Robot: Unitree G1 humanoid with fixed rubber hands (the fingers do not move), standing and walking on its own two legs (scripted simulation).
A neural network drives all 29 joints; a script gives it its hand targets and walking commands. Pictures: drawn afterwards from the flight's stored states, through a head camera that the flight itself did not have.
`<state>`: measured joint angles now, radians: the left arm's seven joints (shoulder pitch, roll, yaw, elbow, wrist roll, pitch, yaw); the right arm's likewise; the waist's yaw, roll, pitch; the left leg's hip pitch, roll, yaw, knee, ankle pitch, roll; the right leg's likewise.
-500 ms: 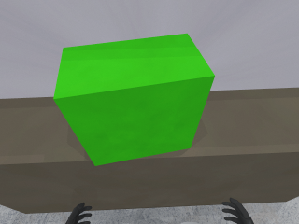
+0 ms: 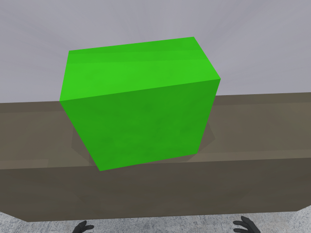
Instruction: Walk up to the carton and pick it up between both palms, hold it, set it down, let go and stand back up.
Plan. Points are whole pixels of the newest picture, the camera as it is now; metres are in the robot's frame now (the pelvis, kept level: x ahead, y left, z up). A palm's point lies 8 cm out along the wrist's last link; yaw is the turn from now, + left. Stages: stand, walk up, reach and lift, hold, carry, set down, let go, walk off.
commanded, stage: stand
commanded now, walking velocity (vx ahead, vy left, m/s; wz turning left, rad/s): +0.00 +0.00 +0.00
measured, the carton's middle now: (142, 109) +0.40 +0.05 +0.09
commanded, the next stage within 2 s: walk up in 0.68 s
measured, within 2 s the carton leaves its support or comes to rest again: neither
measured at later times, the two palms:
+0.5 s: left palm out of the picture +0.07 +0.24 -0.11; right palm out of the picture +0.07 -0.24 -0.11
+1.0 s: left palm out of the picture +0.05 +0.25 -0.12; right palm out of the picture +0.06 -0.26 -0.12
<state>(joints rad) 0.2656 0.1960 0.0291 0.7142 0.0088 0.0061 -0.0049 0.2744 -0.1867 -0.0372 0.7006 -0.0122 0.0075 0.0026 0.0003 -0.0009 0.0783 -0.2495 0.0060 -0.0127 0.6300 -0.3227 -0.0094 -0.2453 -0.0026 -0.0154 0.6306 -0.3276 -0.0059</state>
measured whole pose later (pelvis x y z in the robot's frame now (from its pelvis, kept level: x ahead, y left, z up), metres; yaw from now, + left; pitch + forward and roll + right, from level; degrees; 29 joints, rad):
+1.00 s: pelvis -0.03 -0.01 -0.01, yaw +1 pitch -3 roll +0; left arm 0.23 0.25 0.04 0.76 0.01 0.04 0.01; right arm 0.26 -0.23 -0.04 0.74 -0.01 0.02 -0.02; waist 0.00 -0.01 0.14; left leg -0.33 0.01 -0.03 0.69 -0.30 -0.01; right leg -0.33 0.00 -0.03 0.71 -0.31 -0.03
